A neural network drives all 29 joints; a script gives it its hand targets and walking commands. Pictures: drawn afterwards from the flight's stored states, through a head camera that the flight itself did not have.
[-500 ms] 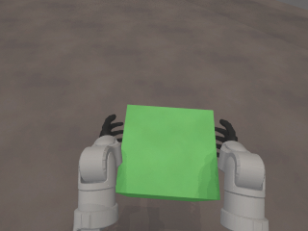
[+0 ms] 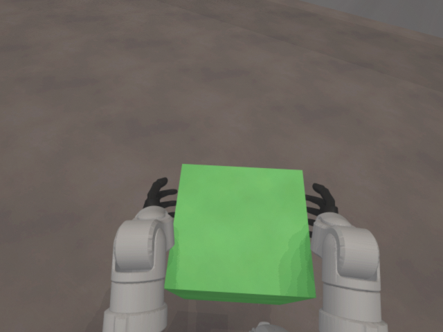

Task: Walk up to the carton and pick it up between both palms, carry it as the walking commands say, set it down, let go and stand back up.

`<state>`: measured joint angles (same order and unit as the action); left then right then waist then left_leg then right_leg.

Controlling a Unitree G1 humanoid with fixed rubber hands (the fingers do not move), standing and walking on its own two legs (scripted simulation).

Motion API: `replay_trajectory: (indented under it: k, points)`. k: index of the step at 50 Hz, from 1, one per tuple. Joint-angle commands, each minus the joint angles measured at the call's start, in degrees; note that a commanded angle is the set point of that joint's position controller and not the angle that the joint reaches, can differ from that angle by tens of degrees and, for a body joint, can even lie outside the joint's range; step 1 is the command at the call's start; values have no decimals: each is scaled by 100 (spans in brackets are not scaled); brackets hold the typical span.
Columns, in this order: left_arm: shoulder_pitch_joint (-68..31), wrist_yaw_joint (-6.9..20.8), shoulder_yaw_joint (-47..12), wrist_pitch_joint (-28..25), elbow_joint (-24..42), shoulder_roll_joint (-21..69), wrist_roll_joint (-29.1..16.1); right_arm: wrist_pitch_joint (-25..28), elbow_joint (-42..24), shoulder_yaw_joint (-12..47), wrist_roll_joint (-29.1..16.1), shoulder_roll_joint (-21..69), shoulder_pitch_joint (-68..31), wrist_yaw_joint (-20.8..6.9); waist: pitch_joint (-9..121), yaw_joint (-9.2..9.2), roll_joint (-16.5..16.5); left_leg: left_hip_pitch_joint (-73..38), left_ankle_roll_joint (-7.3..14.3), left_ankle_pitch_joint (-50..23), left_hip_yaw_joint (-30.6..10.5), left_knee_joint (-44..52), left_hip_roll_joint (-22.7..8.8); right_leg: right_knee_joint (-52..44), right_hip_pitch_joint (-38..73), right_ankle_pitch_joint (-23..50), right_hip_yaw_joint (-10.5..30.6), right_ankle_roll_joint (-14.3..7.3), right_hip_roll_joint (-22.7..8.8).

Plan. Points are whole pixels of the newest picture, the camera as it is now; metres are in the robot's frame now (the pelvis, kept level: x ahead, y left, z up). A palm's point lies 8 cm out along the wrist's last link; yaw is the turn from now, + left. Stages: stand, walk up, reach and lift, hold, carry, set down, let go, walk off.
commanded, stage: carry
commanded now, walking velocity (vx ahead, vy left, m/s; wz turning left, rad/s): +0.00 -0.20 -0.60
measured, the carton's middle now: (236, 242) +0.30 +0.01 -0.02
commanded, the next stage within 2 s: none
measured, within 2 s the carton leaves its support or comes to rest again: neither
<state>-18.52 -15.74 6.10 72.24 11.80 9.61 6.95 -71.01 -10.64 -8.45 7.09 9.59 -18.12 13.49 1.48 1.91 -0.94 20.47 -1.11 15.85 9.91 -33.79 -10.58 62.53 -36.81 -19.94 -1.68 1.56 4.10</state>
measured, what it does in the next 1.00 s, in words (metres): steps to the right, turning right: right foot, then left foot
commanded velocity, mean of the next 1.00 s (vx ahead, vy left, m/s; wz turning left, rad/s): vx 0.00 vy -0.20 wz -0.60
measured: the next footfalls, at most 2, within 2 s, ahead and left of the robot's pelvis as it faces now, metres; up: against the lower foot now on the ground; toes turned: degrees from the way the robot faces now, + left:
right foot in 0.20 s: +0.04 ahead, -0.27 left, +0.00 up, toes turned -12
left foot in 0.50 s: -0.01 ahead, -0.11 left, +0.00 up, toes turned -9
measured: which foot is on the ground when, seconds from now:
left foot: down 0.00-0.20, up 0.22-0.48, down 0.50-0.84, up 0.86-1.00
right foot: up 0.00-0.18, down 0.20-0.52, up 0.54-0.84, down 0.86-1.00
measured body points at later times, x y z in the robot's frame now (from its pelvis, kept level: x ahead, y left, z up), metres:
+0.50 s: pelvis -0.08 -0.18 -0.02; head -0.05 -0.17 +0.42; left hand +0.26 -0.14 +0.04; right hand +0.16 -0.42 +0.05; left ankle -0.06 -0.10 -0.73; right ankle +0.00 -0.27 -0.74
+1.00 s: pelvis -0.21 -0.33 -0.02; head -0.19 -0.36 +0.43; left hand +0.12 -0.41 +0.05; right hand -0.06 -0.64 +0.04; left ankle -0.14 -0.21 -0.68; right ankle -0.21 -0.47 -0.74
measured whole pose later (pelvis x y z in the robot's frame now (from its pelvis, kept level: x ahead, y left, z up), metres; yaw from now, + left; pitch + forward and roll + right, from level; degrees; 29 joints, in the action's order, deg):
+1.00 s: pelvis -0.21 -0.33 -0.02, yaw -34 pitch +4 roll -1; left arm -21.6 -13.7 5.5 70.4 6.9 10.7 8.5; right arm -72.3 -13.2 -10.7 8.1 9.4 -17.6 14.1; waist 0.5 -1.4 2.7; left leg 33.9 -5.7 33.0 6.3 -62.7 -10.1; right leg 35.4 -28.8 -10.9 -2.6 -1.0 0.1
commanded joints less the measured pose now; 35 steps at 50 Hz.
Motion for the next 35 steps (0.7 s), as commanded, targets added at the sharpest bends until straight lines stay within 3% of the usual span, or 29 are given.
replay_trajectory:
  k: [1,4,7,8,9,10,11,12,13,14,16,19,22,24,25,26,27,28,29,30,31,32,33,35]
  points:
    - [-3174,2403,-3949,-99,205,6025,-2714,30,-514,3441,-2419,5579,-2974,-2386,1912,-160,1291,-1761,340,-3785,-486,626,-1349,-364,-260,-323,-89,146,-394]
    - [-3072,2376,-3899,-12,-94,5951,-2696,-46,-266,3281,-2202,5421,-2777,-2350,1994,-238,1739,-1678,157,-4078,-206,555,-1452,-1658,381,-371,-559,163,-357]
    - [-3031,2402,-3844,46,-336,5900,-2667,-57,-111,3239,-2021,5344,-2680,-2335,1978,-299,2196,-1637,-79,-3342,-57,490,-1578,-2973,970,52,-843,137,-222]
    - [-2939,2415,-3826,53,-446,5905,-2652,-59,-86,3254,-1983,5333,-2704,-2334,2049,-224,2052,-1393,-257,-2986,108,204,-1522,-3677,1540,526,-922,86,-196]
    - [-2800,2433,-3801,46,-532,5892,-2629,-64,-57,3280,-1952,5352,-2670,-2340,2143,-145,1419,-824,-455,-2260,254,-362,-1272,-4245,2339,926,-710,25,-294]
    - [-2784,2458,-3791,18,-466,5944,-2618,-52,-131,3378,-1980,5367,-2790,-2338,2037,-45,442,288,-594,-597,246,-1197,-936,-4348,3044,1578,49,-143,-838]
    - [-2795,2474,-3670,-23,-509,5785,-2502,-75,-146,3568,-2062,5552,-2916,-2344,2211,-72,-1466,1863,-758,2471,438,-2345,-3,-4031,3642,3739,2109,-711,-2191]
    - [-2798,2491,-3703,-95,-262,5909,-2480,-64,-254,3771,-2230,5790,-3170,-2360,2444,-100,-1953,2011,-640,2867,-234,-3176,146,-3315,3565,5519,1834,-1220,-2036]
    - [-2648,2487,-3609,-88,-337,6001,-2414,-65,-107,3833,-2282,5883,-3073,-2364,2626,-122,-1659,2052,-512,2726,-461,-3511,115,-3070,3757,5805,1415,-1232,-1845]
    - [-2559,2478,-3518,-141,-344,6045,-2360,-26,-220,3942,-2394,5896,-3220,-2356,2709,-123,-1464,1990,-472,2360,-483,-3583,89,-3006,3673,5538,1078,-1150,-1708]
    - [-2742,2449,-3433,-274,-123,6212,-2406,62,-703,4096,-2669,5910,-3725,-2379,2785,-101,-1271,1738,-453,1627,-497,-3489,83,-3176,3300,4157,836,-1122,-1453]
    - [-2922,2385,-3393,-380,195,6165,-2349,54,-731,4046,-2840,5932,-3802,-2397,2683,-61,-972,1355,-351,1344,-548,-2957,251,-3622,2786,2239,1304,-1336,-1453]
    - [-2774,2329,-3523,-359,317,6045,-2255,4,-493,3945,-2815,5892,-3372,-2437,2665,-51,-817,793,-212,1287,-538,-1940,550,-4052,2534,1443,1864,-1392,-1482]
    - [-2709,2313,-3650,-310,349,5978,-2233,-12,-348,3870,-2749,5849,-3093,-2467,2634,-95,-764,-108,-15,1270,-474,-832,783,-4322,2121,1518,1930,-1125,-1324]
    - [-2733,2311,-3730,-279,397,5955,-2247,-8,-273,3812,-2707,5847,-2876,-2484,2628,-197,-777,-1045,159,1064,-425,226,786,-4384,1639,1716,1694,-689,-1074]
    - [-2743,2312,-3826,-245,443,5959,-2287,4,-214,3738,-2657,5864,-2645,-2493,2750,-354,-207,-2379,352,563,-883,1530,185,-3860,844,1440,1262,-145,-694]
    - [-2759,2397,-3959,-164,487,5937,-2381,101,-10,3605,-2520,5857,-2334,-2499,2541,-374,2509,-2242,1464,106,-3497,1839,-2237,-1360,-32,-556,406,196,58]
    - [-3300,2367,-4005,-232,791,5998,-2446,161,-475,3718,-2620,5860,-2772,-2491,1852,-182,2318,-1781,1604,-1473,-3286,1830,-2857,305,-817,-775,403,134,-366]
    - [-3497,2393,-3963,-210,732,5967,-2534,118,-498,3712,-2574,5891,-2899,-2454,1876,-128,1240,-1570,1250,-2091,-2693,1577,-2452,799,-532,-436,668,35,-532]
    - [-3330,2432,-3967,-196,597,6070,-2606,98,-641,3730,-2552,5899,-2928,-2438,1918,-112,633,-1460,894,-2290,-2025,1368,-2066,783,-456,-228,598,18,-536]
    - [-3153,2450,-3941,-169,441,6103,-2612,75,-716,3720,-2541,5885,-2955,-2418,1900,-84,632,-1463,650,-2521,-1439,1124,-1750,559,-455,-101,504,35,-610]
    - [-3147,2430,-3943,-159,357,6067,-2646,60,-711,3603,-2483,5722,-3005,-2410,1919,-101,816,-1538,480,-2837,-916,956,-1469,224,-362,-92,193,105,-491]
    - [-3158,2419,-3969,-124,291,6008,-2692,35,-614,3489,-2404,5615,-2938,-2383,1937,-135,1070,-1686,403,-3355,-583,792,-1337,-177,-295,-245,-1,160,-441]
    - [-3183,2403,-3994,-58,184,5955,-2735,-10,-491,3355,-2273,5478,-2821,-2343,1980,-185,1468,-1813,314,-4049,-346,603,-1394,-973,-67,-486,-329,219,-459]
